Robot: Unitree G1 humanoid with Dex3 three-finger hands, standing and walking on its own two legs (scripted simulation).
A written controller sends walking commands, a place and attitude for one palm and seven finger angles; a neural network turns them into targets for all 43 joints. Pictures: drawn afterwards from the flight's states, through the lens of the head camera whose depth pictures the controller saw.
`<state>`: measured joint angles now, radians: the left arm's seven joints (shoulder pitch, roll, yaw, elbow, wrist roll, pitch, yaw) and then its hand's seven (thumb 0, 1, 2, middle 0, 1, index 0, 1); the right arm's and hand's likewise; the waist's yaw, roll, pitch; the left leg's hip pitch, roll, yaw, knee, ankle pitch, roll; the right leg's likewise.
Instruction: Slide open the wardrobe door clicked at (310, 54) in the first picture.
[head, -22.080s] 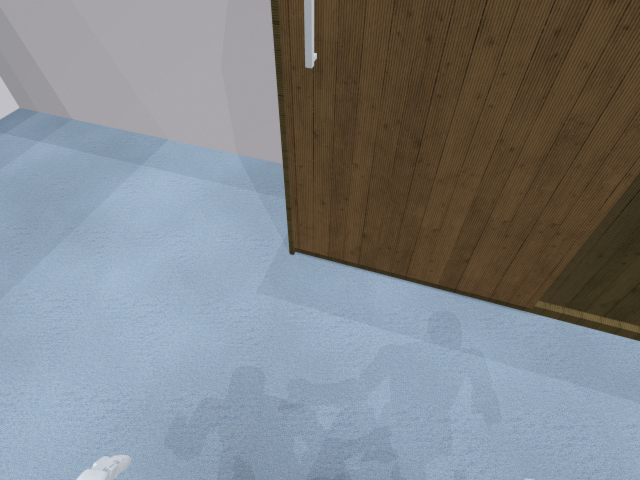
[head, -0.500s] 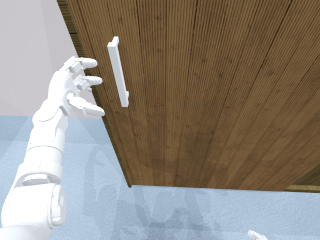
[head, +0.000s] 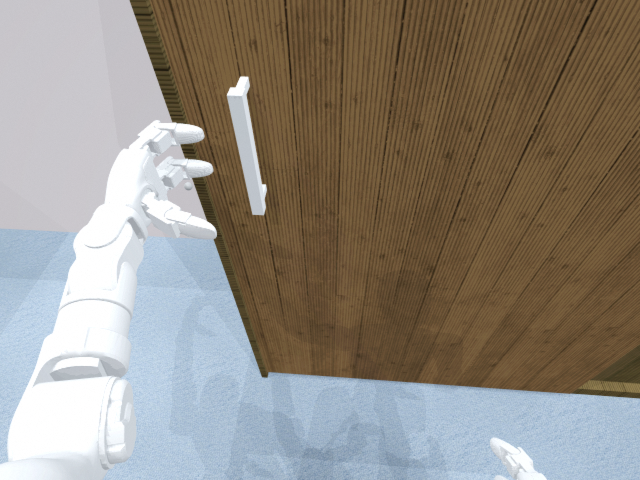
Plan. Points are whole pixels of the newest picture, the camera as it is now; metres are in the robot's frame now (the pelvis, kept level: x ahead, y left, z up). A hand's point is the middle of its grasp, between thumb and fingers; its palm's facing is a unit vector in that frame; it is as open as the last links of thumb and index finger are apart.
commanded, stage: move the hooked fingers beside the handle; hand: left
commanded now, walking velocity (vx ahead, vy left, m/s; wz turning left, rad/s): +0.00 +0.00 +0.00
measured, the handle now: (251, 151) +0.50 +0.11 +0.15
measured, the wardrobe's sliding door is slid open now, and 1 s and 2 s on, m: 0.00 0.00 0.00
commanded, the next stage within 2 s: feel for the door with the fingertips in 0.10 s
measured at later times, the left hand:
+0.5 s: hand (217, 185) +0.42 +0.14 +0.16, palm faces -0.08 -1.00 -0.01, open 14.0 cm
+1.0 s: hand (222, 173) +0.45 +0.14 +0.15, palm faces -0.06 -1.00 -0.03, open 14.0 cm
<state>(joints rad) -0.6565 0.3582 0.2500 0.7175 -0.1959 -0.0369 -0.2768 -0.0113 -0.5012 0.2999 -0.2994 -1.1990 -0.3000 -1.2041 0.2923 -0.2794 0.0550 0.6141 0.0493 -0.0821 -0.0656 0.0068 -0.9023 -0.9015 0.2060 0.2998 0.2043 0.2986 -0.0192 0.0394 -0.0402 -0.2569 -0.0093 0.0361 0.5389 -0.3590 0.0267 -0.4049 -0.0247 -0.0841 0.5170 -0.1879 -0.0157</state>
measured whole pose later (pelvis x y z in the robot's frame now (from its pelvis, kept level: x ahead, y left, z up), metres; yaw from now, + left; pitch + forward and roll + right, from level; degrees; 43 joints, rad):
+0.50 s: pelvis +0.00 +0.00 +0.00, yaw +0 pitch +4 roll +0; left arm -0.67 0.29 0.21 0.70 -0.19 -0.05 -0.22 -0.01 -0.50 0.30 -0.30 -1.20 -0.30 -1.20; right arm 0.31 -0.28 0.05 0.64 0.04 -0.09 -0.06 0.01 -0.90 -0.90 0.21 0.30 0.20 0.30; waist -0.03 0.04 -0.04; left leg -0.26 -0.01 0.04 0.54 -0.35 0.02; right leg -0.41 -0.02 -0.08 0.52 -0.18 -0.02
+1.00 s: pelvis +0.00 -0.01 +0.00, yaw +0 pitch +6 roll +0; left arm -0.80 0.33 0.23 0.88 -0.16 -0.08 -0.21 -0.01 -0.50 0.30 -0.30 -1.20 -0.30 -1.21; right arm 0.32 -0.28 0.05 0.65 0.04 -0.09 -0.06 0.01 -0.90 -0.90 0.21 0.30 0.20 0.30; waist -0.05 0.04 -0.03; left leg -0.30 -0.01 0.03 0.55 -0.35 0.02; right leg -0.44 -0.02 -0.08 0.52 -0.18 -0.02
